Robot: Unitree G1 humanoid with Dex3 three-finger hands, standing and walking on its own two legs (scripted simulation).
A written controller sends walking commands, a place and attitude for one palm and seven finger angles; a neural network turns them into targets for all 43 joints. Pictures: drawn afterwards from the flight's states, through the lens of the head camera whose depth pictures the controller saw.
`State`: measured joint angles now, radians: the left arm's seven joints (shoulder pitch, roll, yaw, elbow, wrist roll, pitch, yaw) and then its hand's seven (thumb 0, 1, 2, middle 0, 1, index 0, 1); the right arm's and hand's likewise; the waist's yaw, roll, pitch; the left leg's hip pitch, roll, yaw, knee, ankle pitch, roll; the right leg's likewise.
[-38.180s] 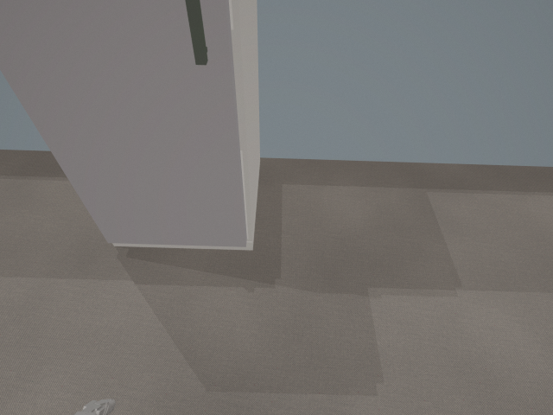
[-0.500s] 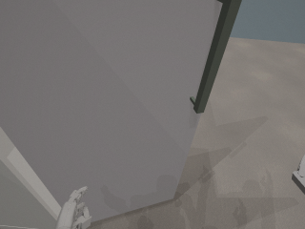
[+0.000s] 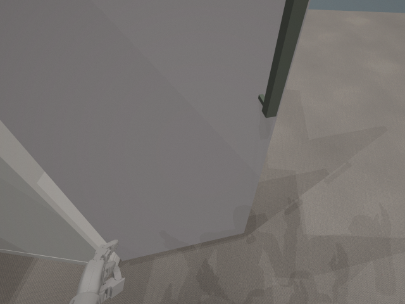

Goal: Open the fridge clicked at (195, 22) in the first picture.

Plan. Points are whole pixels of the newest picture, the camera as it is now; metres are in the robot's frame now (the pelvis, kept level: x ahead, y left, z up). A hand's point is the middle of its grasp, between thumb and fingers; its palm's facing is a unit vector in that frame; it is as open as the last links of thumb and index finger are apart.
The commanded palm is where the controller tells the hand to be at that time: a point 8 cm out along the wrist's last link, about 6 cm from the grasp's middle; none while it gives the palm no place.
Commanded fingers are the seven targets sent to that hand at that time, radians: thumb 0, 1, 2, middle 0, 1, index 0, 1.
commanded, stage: step back with the hand held close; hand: right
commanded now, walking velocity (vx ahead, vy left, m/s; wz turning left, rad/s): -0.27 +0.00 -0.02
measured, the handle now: (279, 42) +0.49 -0.12 +0.27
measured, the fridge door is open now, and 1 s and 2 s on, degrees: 69 69 69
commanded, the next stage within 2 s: stop stepping back and stand still in 1.32 s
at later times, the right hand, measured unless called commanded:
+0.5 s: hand out of the picture +0.15 -0.28 +0.16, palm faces +0.47 +0.76 -0.45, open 7.4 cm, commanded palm +0.08 -0.31 +0.19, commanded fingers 0.00 -0.90 -0.90 0.20 0.30 0.20 0.30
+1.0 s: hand out of the picture +0.10 -0.29 +0.17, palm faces +0.47 +0.78 -0.41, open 7.4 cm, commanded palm +0.03 -0.33 +0.19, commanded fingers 0.00 -0.90 -0.90 0.20 0.30 0.20 0.30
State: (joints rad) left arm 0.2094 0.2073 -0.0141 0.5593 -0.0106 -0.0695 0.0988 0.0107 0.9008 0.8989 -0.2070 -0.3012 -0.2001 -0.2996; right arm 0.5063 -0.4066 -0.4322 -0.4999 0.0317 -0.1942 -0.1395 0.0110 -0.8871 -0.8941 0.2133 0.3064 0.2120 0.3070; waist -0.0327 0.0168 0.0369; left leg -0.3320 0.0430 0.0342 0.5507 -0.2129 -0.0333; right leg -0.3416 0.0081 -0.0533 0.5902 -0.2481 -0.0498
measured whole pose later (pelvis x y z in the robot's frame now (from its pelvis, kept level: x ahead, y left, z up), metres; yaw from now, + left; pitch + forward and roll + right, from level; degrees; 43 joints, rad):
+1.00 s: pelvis -0.09 -0.02 -0.01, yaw -4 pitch +2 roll +1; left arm 0.21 0.19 0.01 0.61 0.01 -0.09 0.07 0.01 0.90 0.90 -0.21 -0.30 -0.20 -0.30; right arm 0.49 -0.41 -0.44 -0.58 0.01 -0.28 -0.13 0.01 -0.88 -0.89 0.21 0.31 0.21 0.31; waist -0.01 0.09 0.02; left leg -0.42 0.00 -0.10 0.61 -0.22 -0.06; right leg -0.41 0.01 -0.01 0.64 -0.23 -0.01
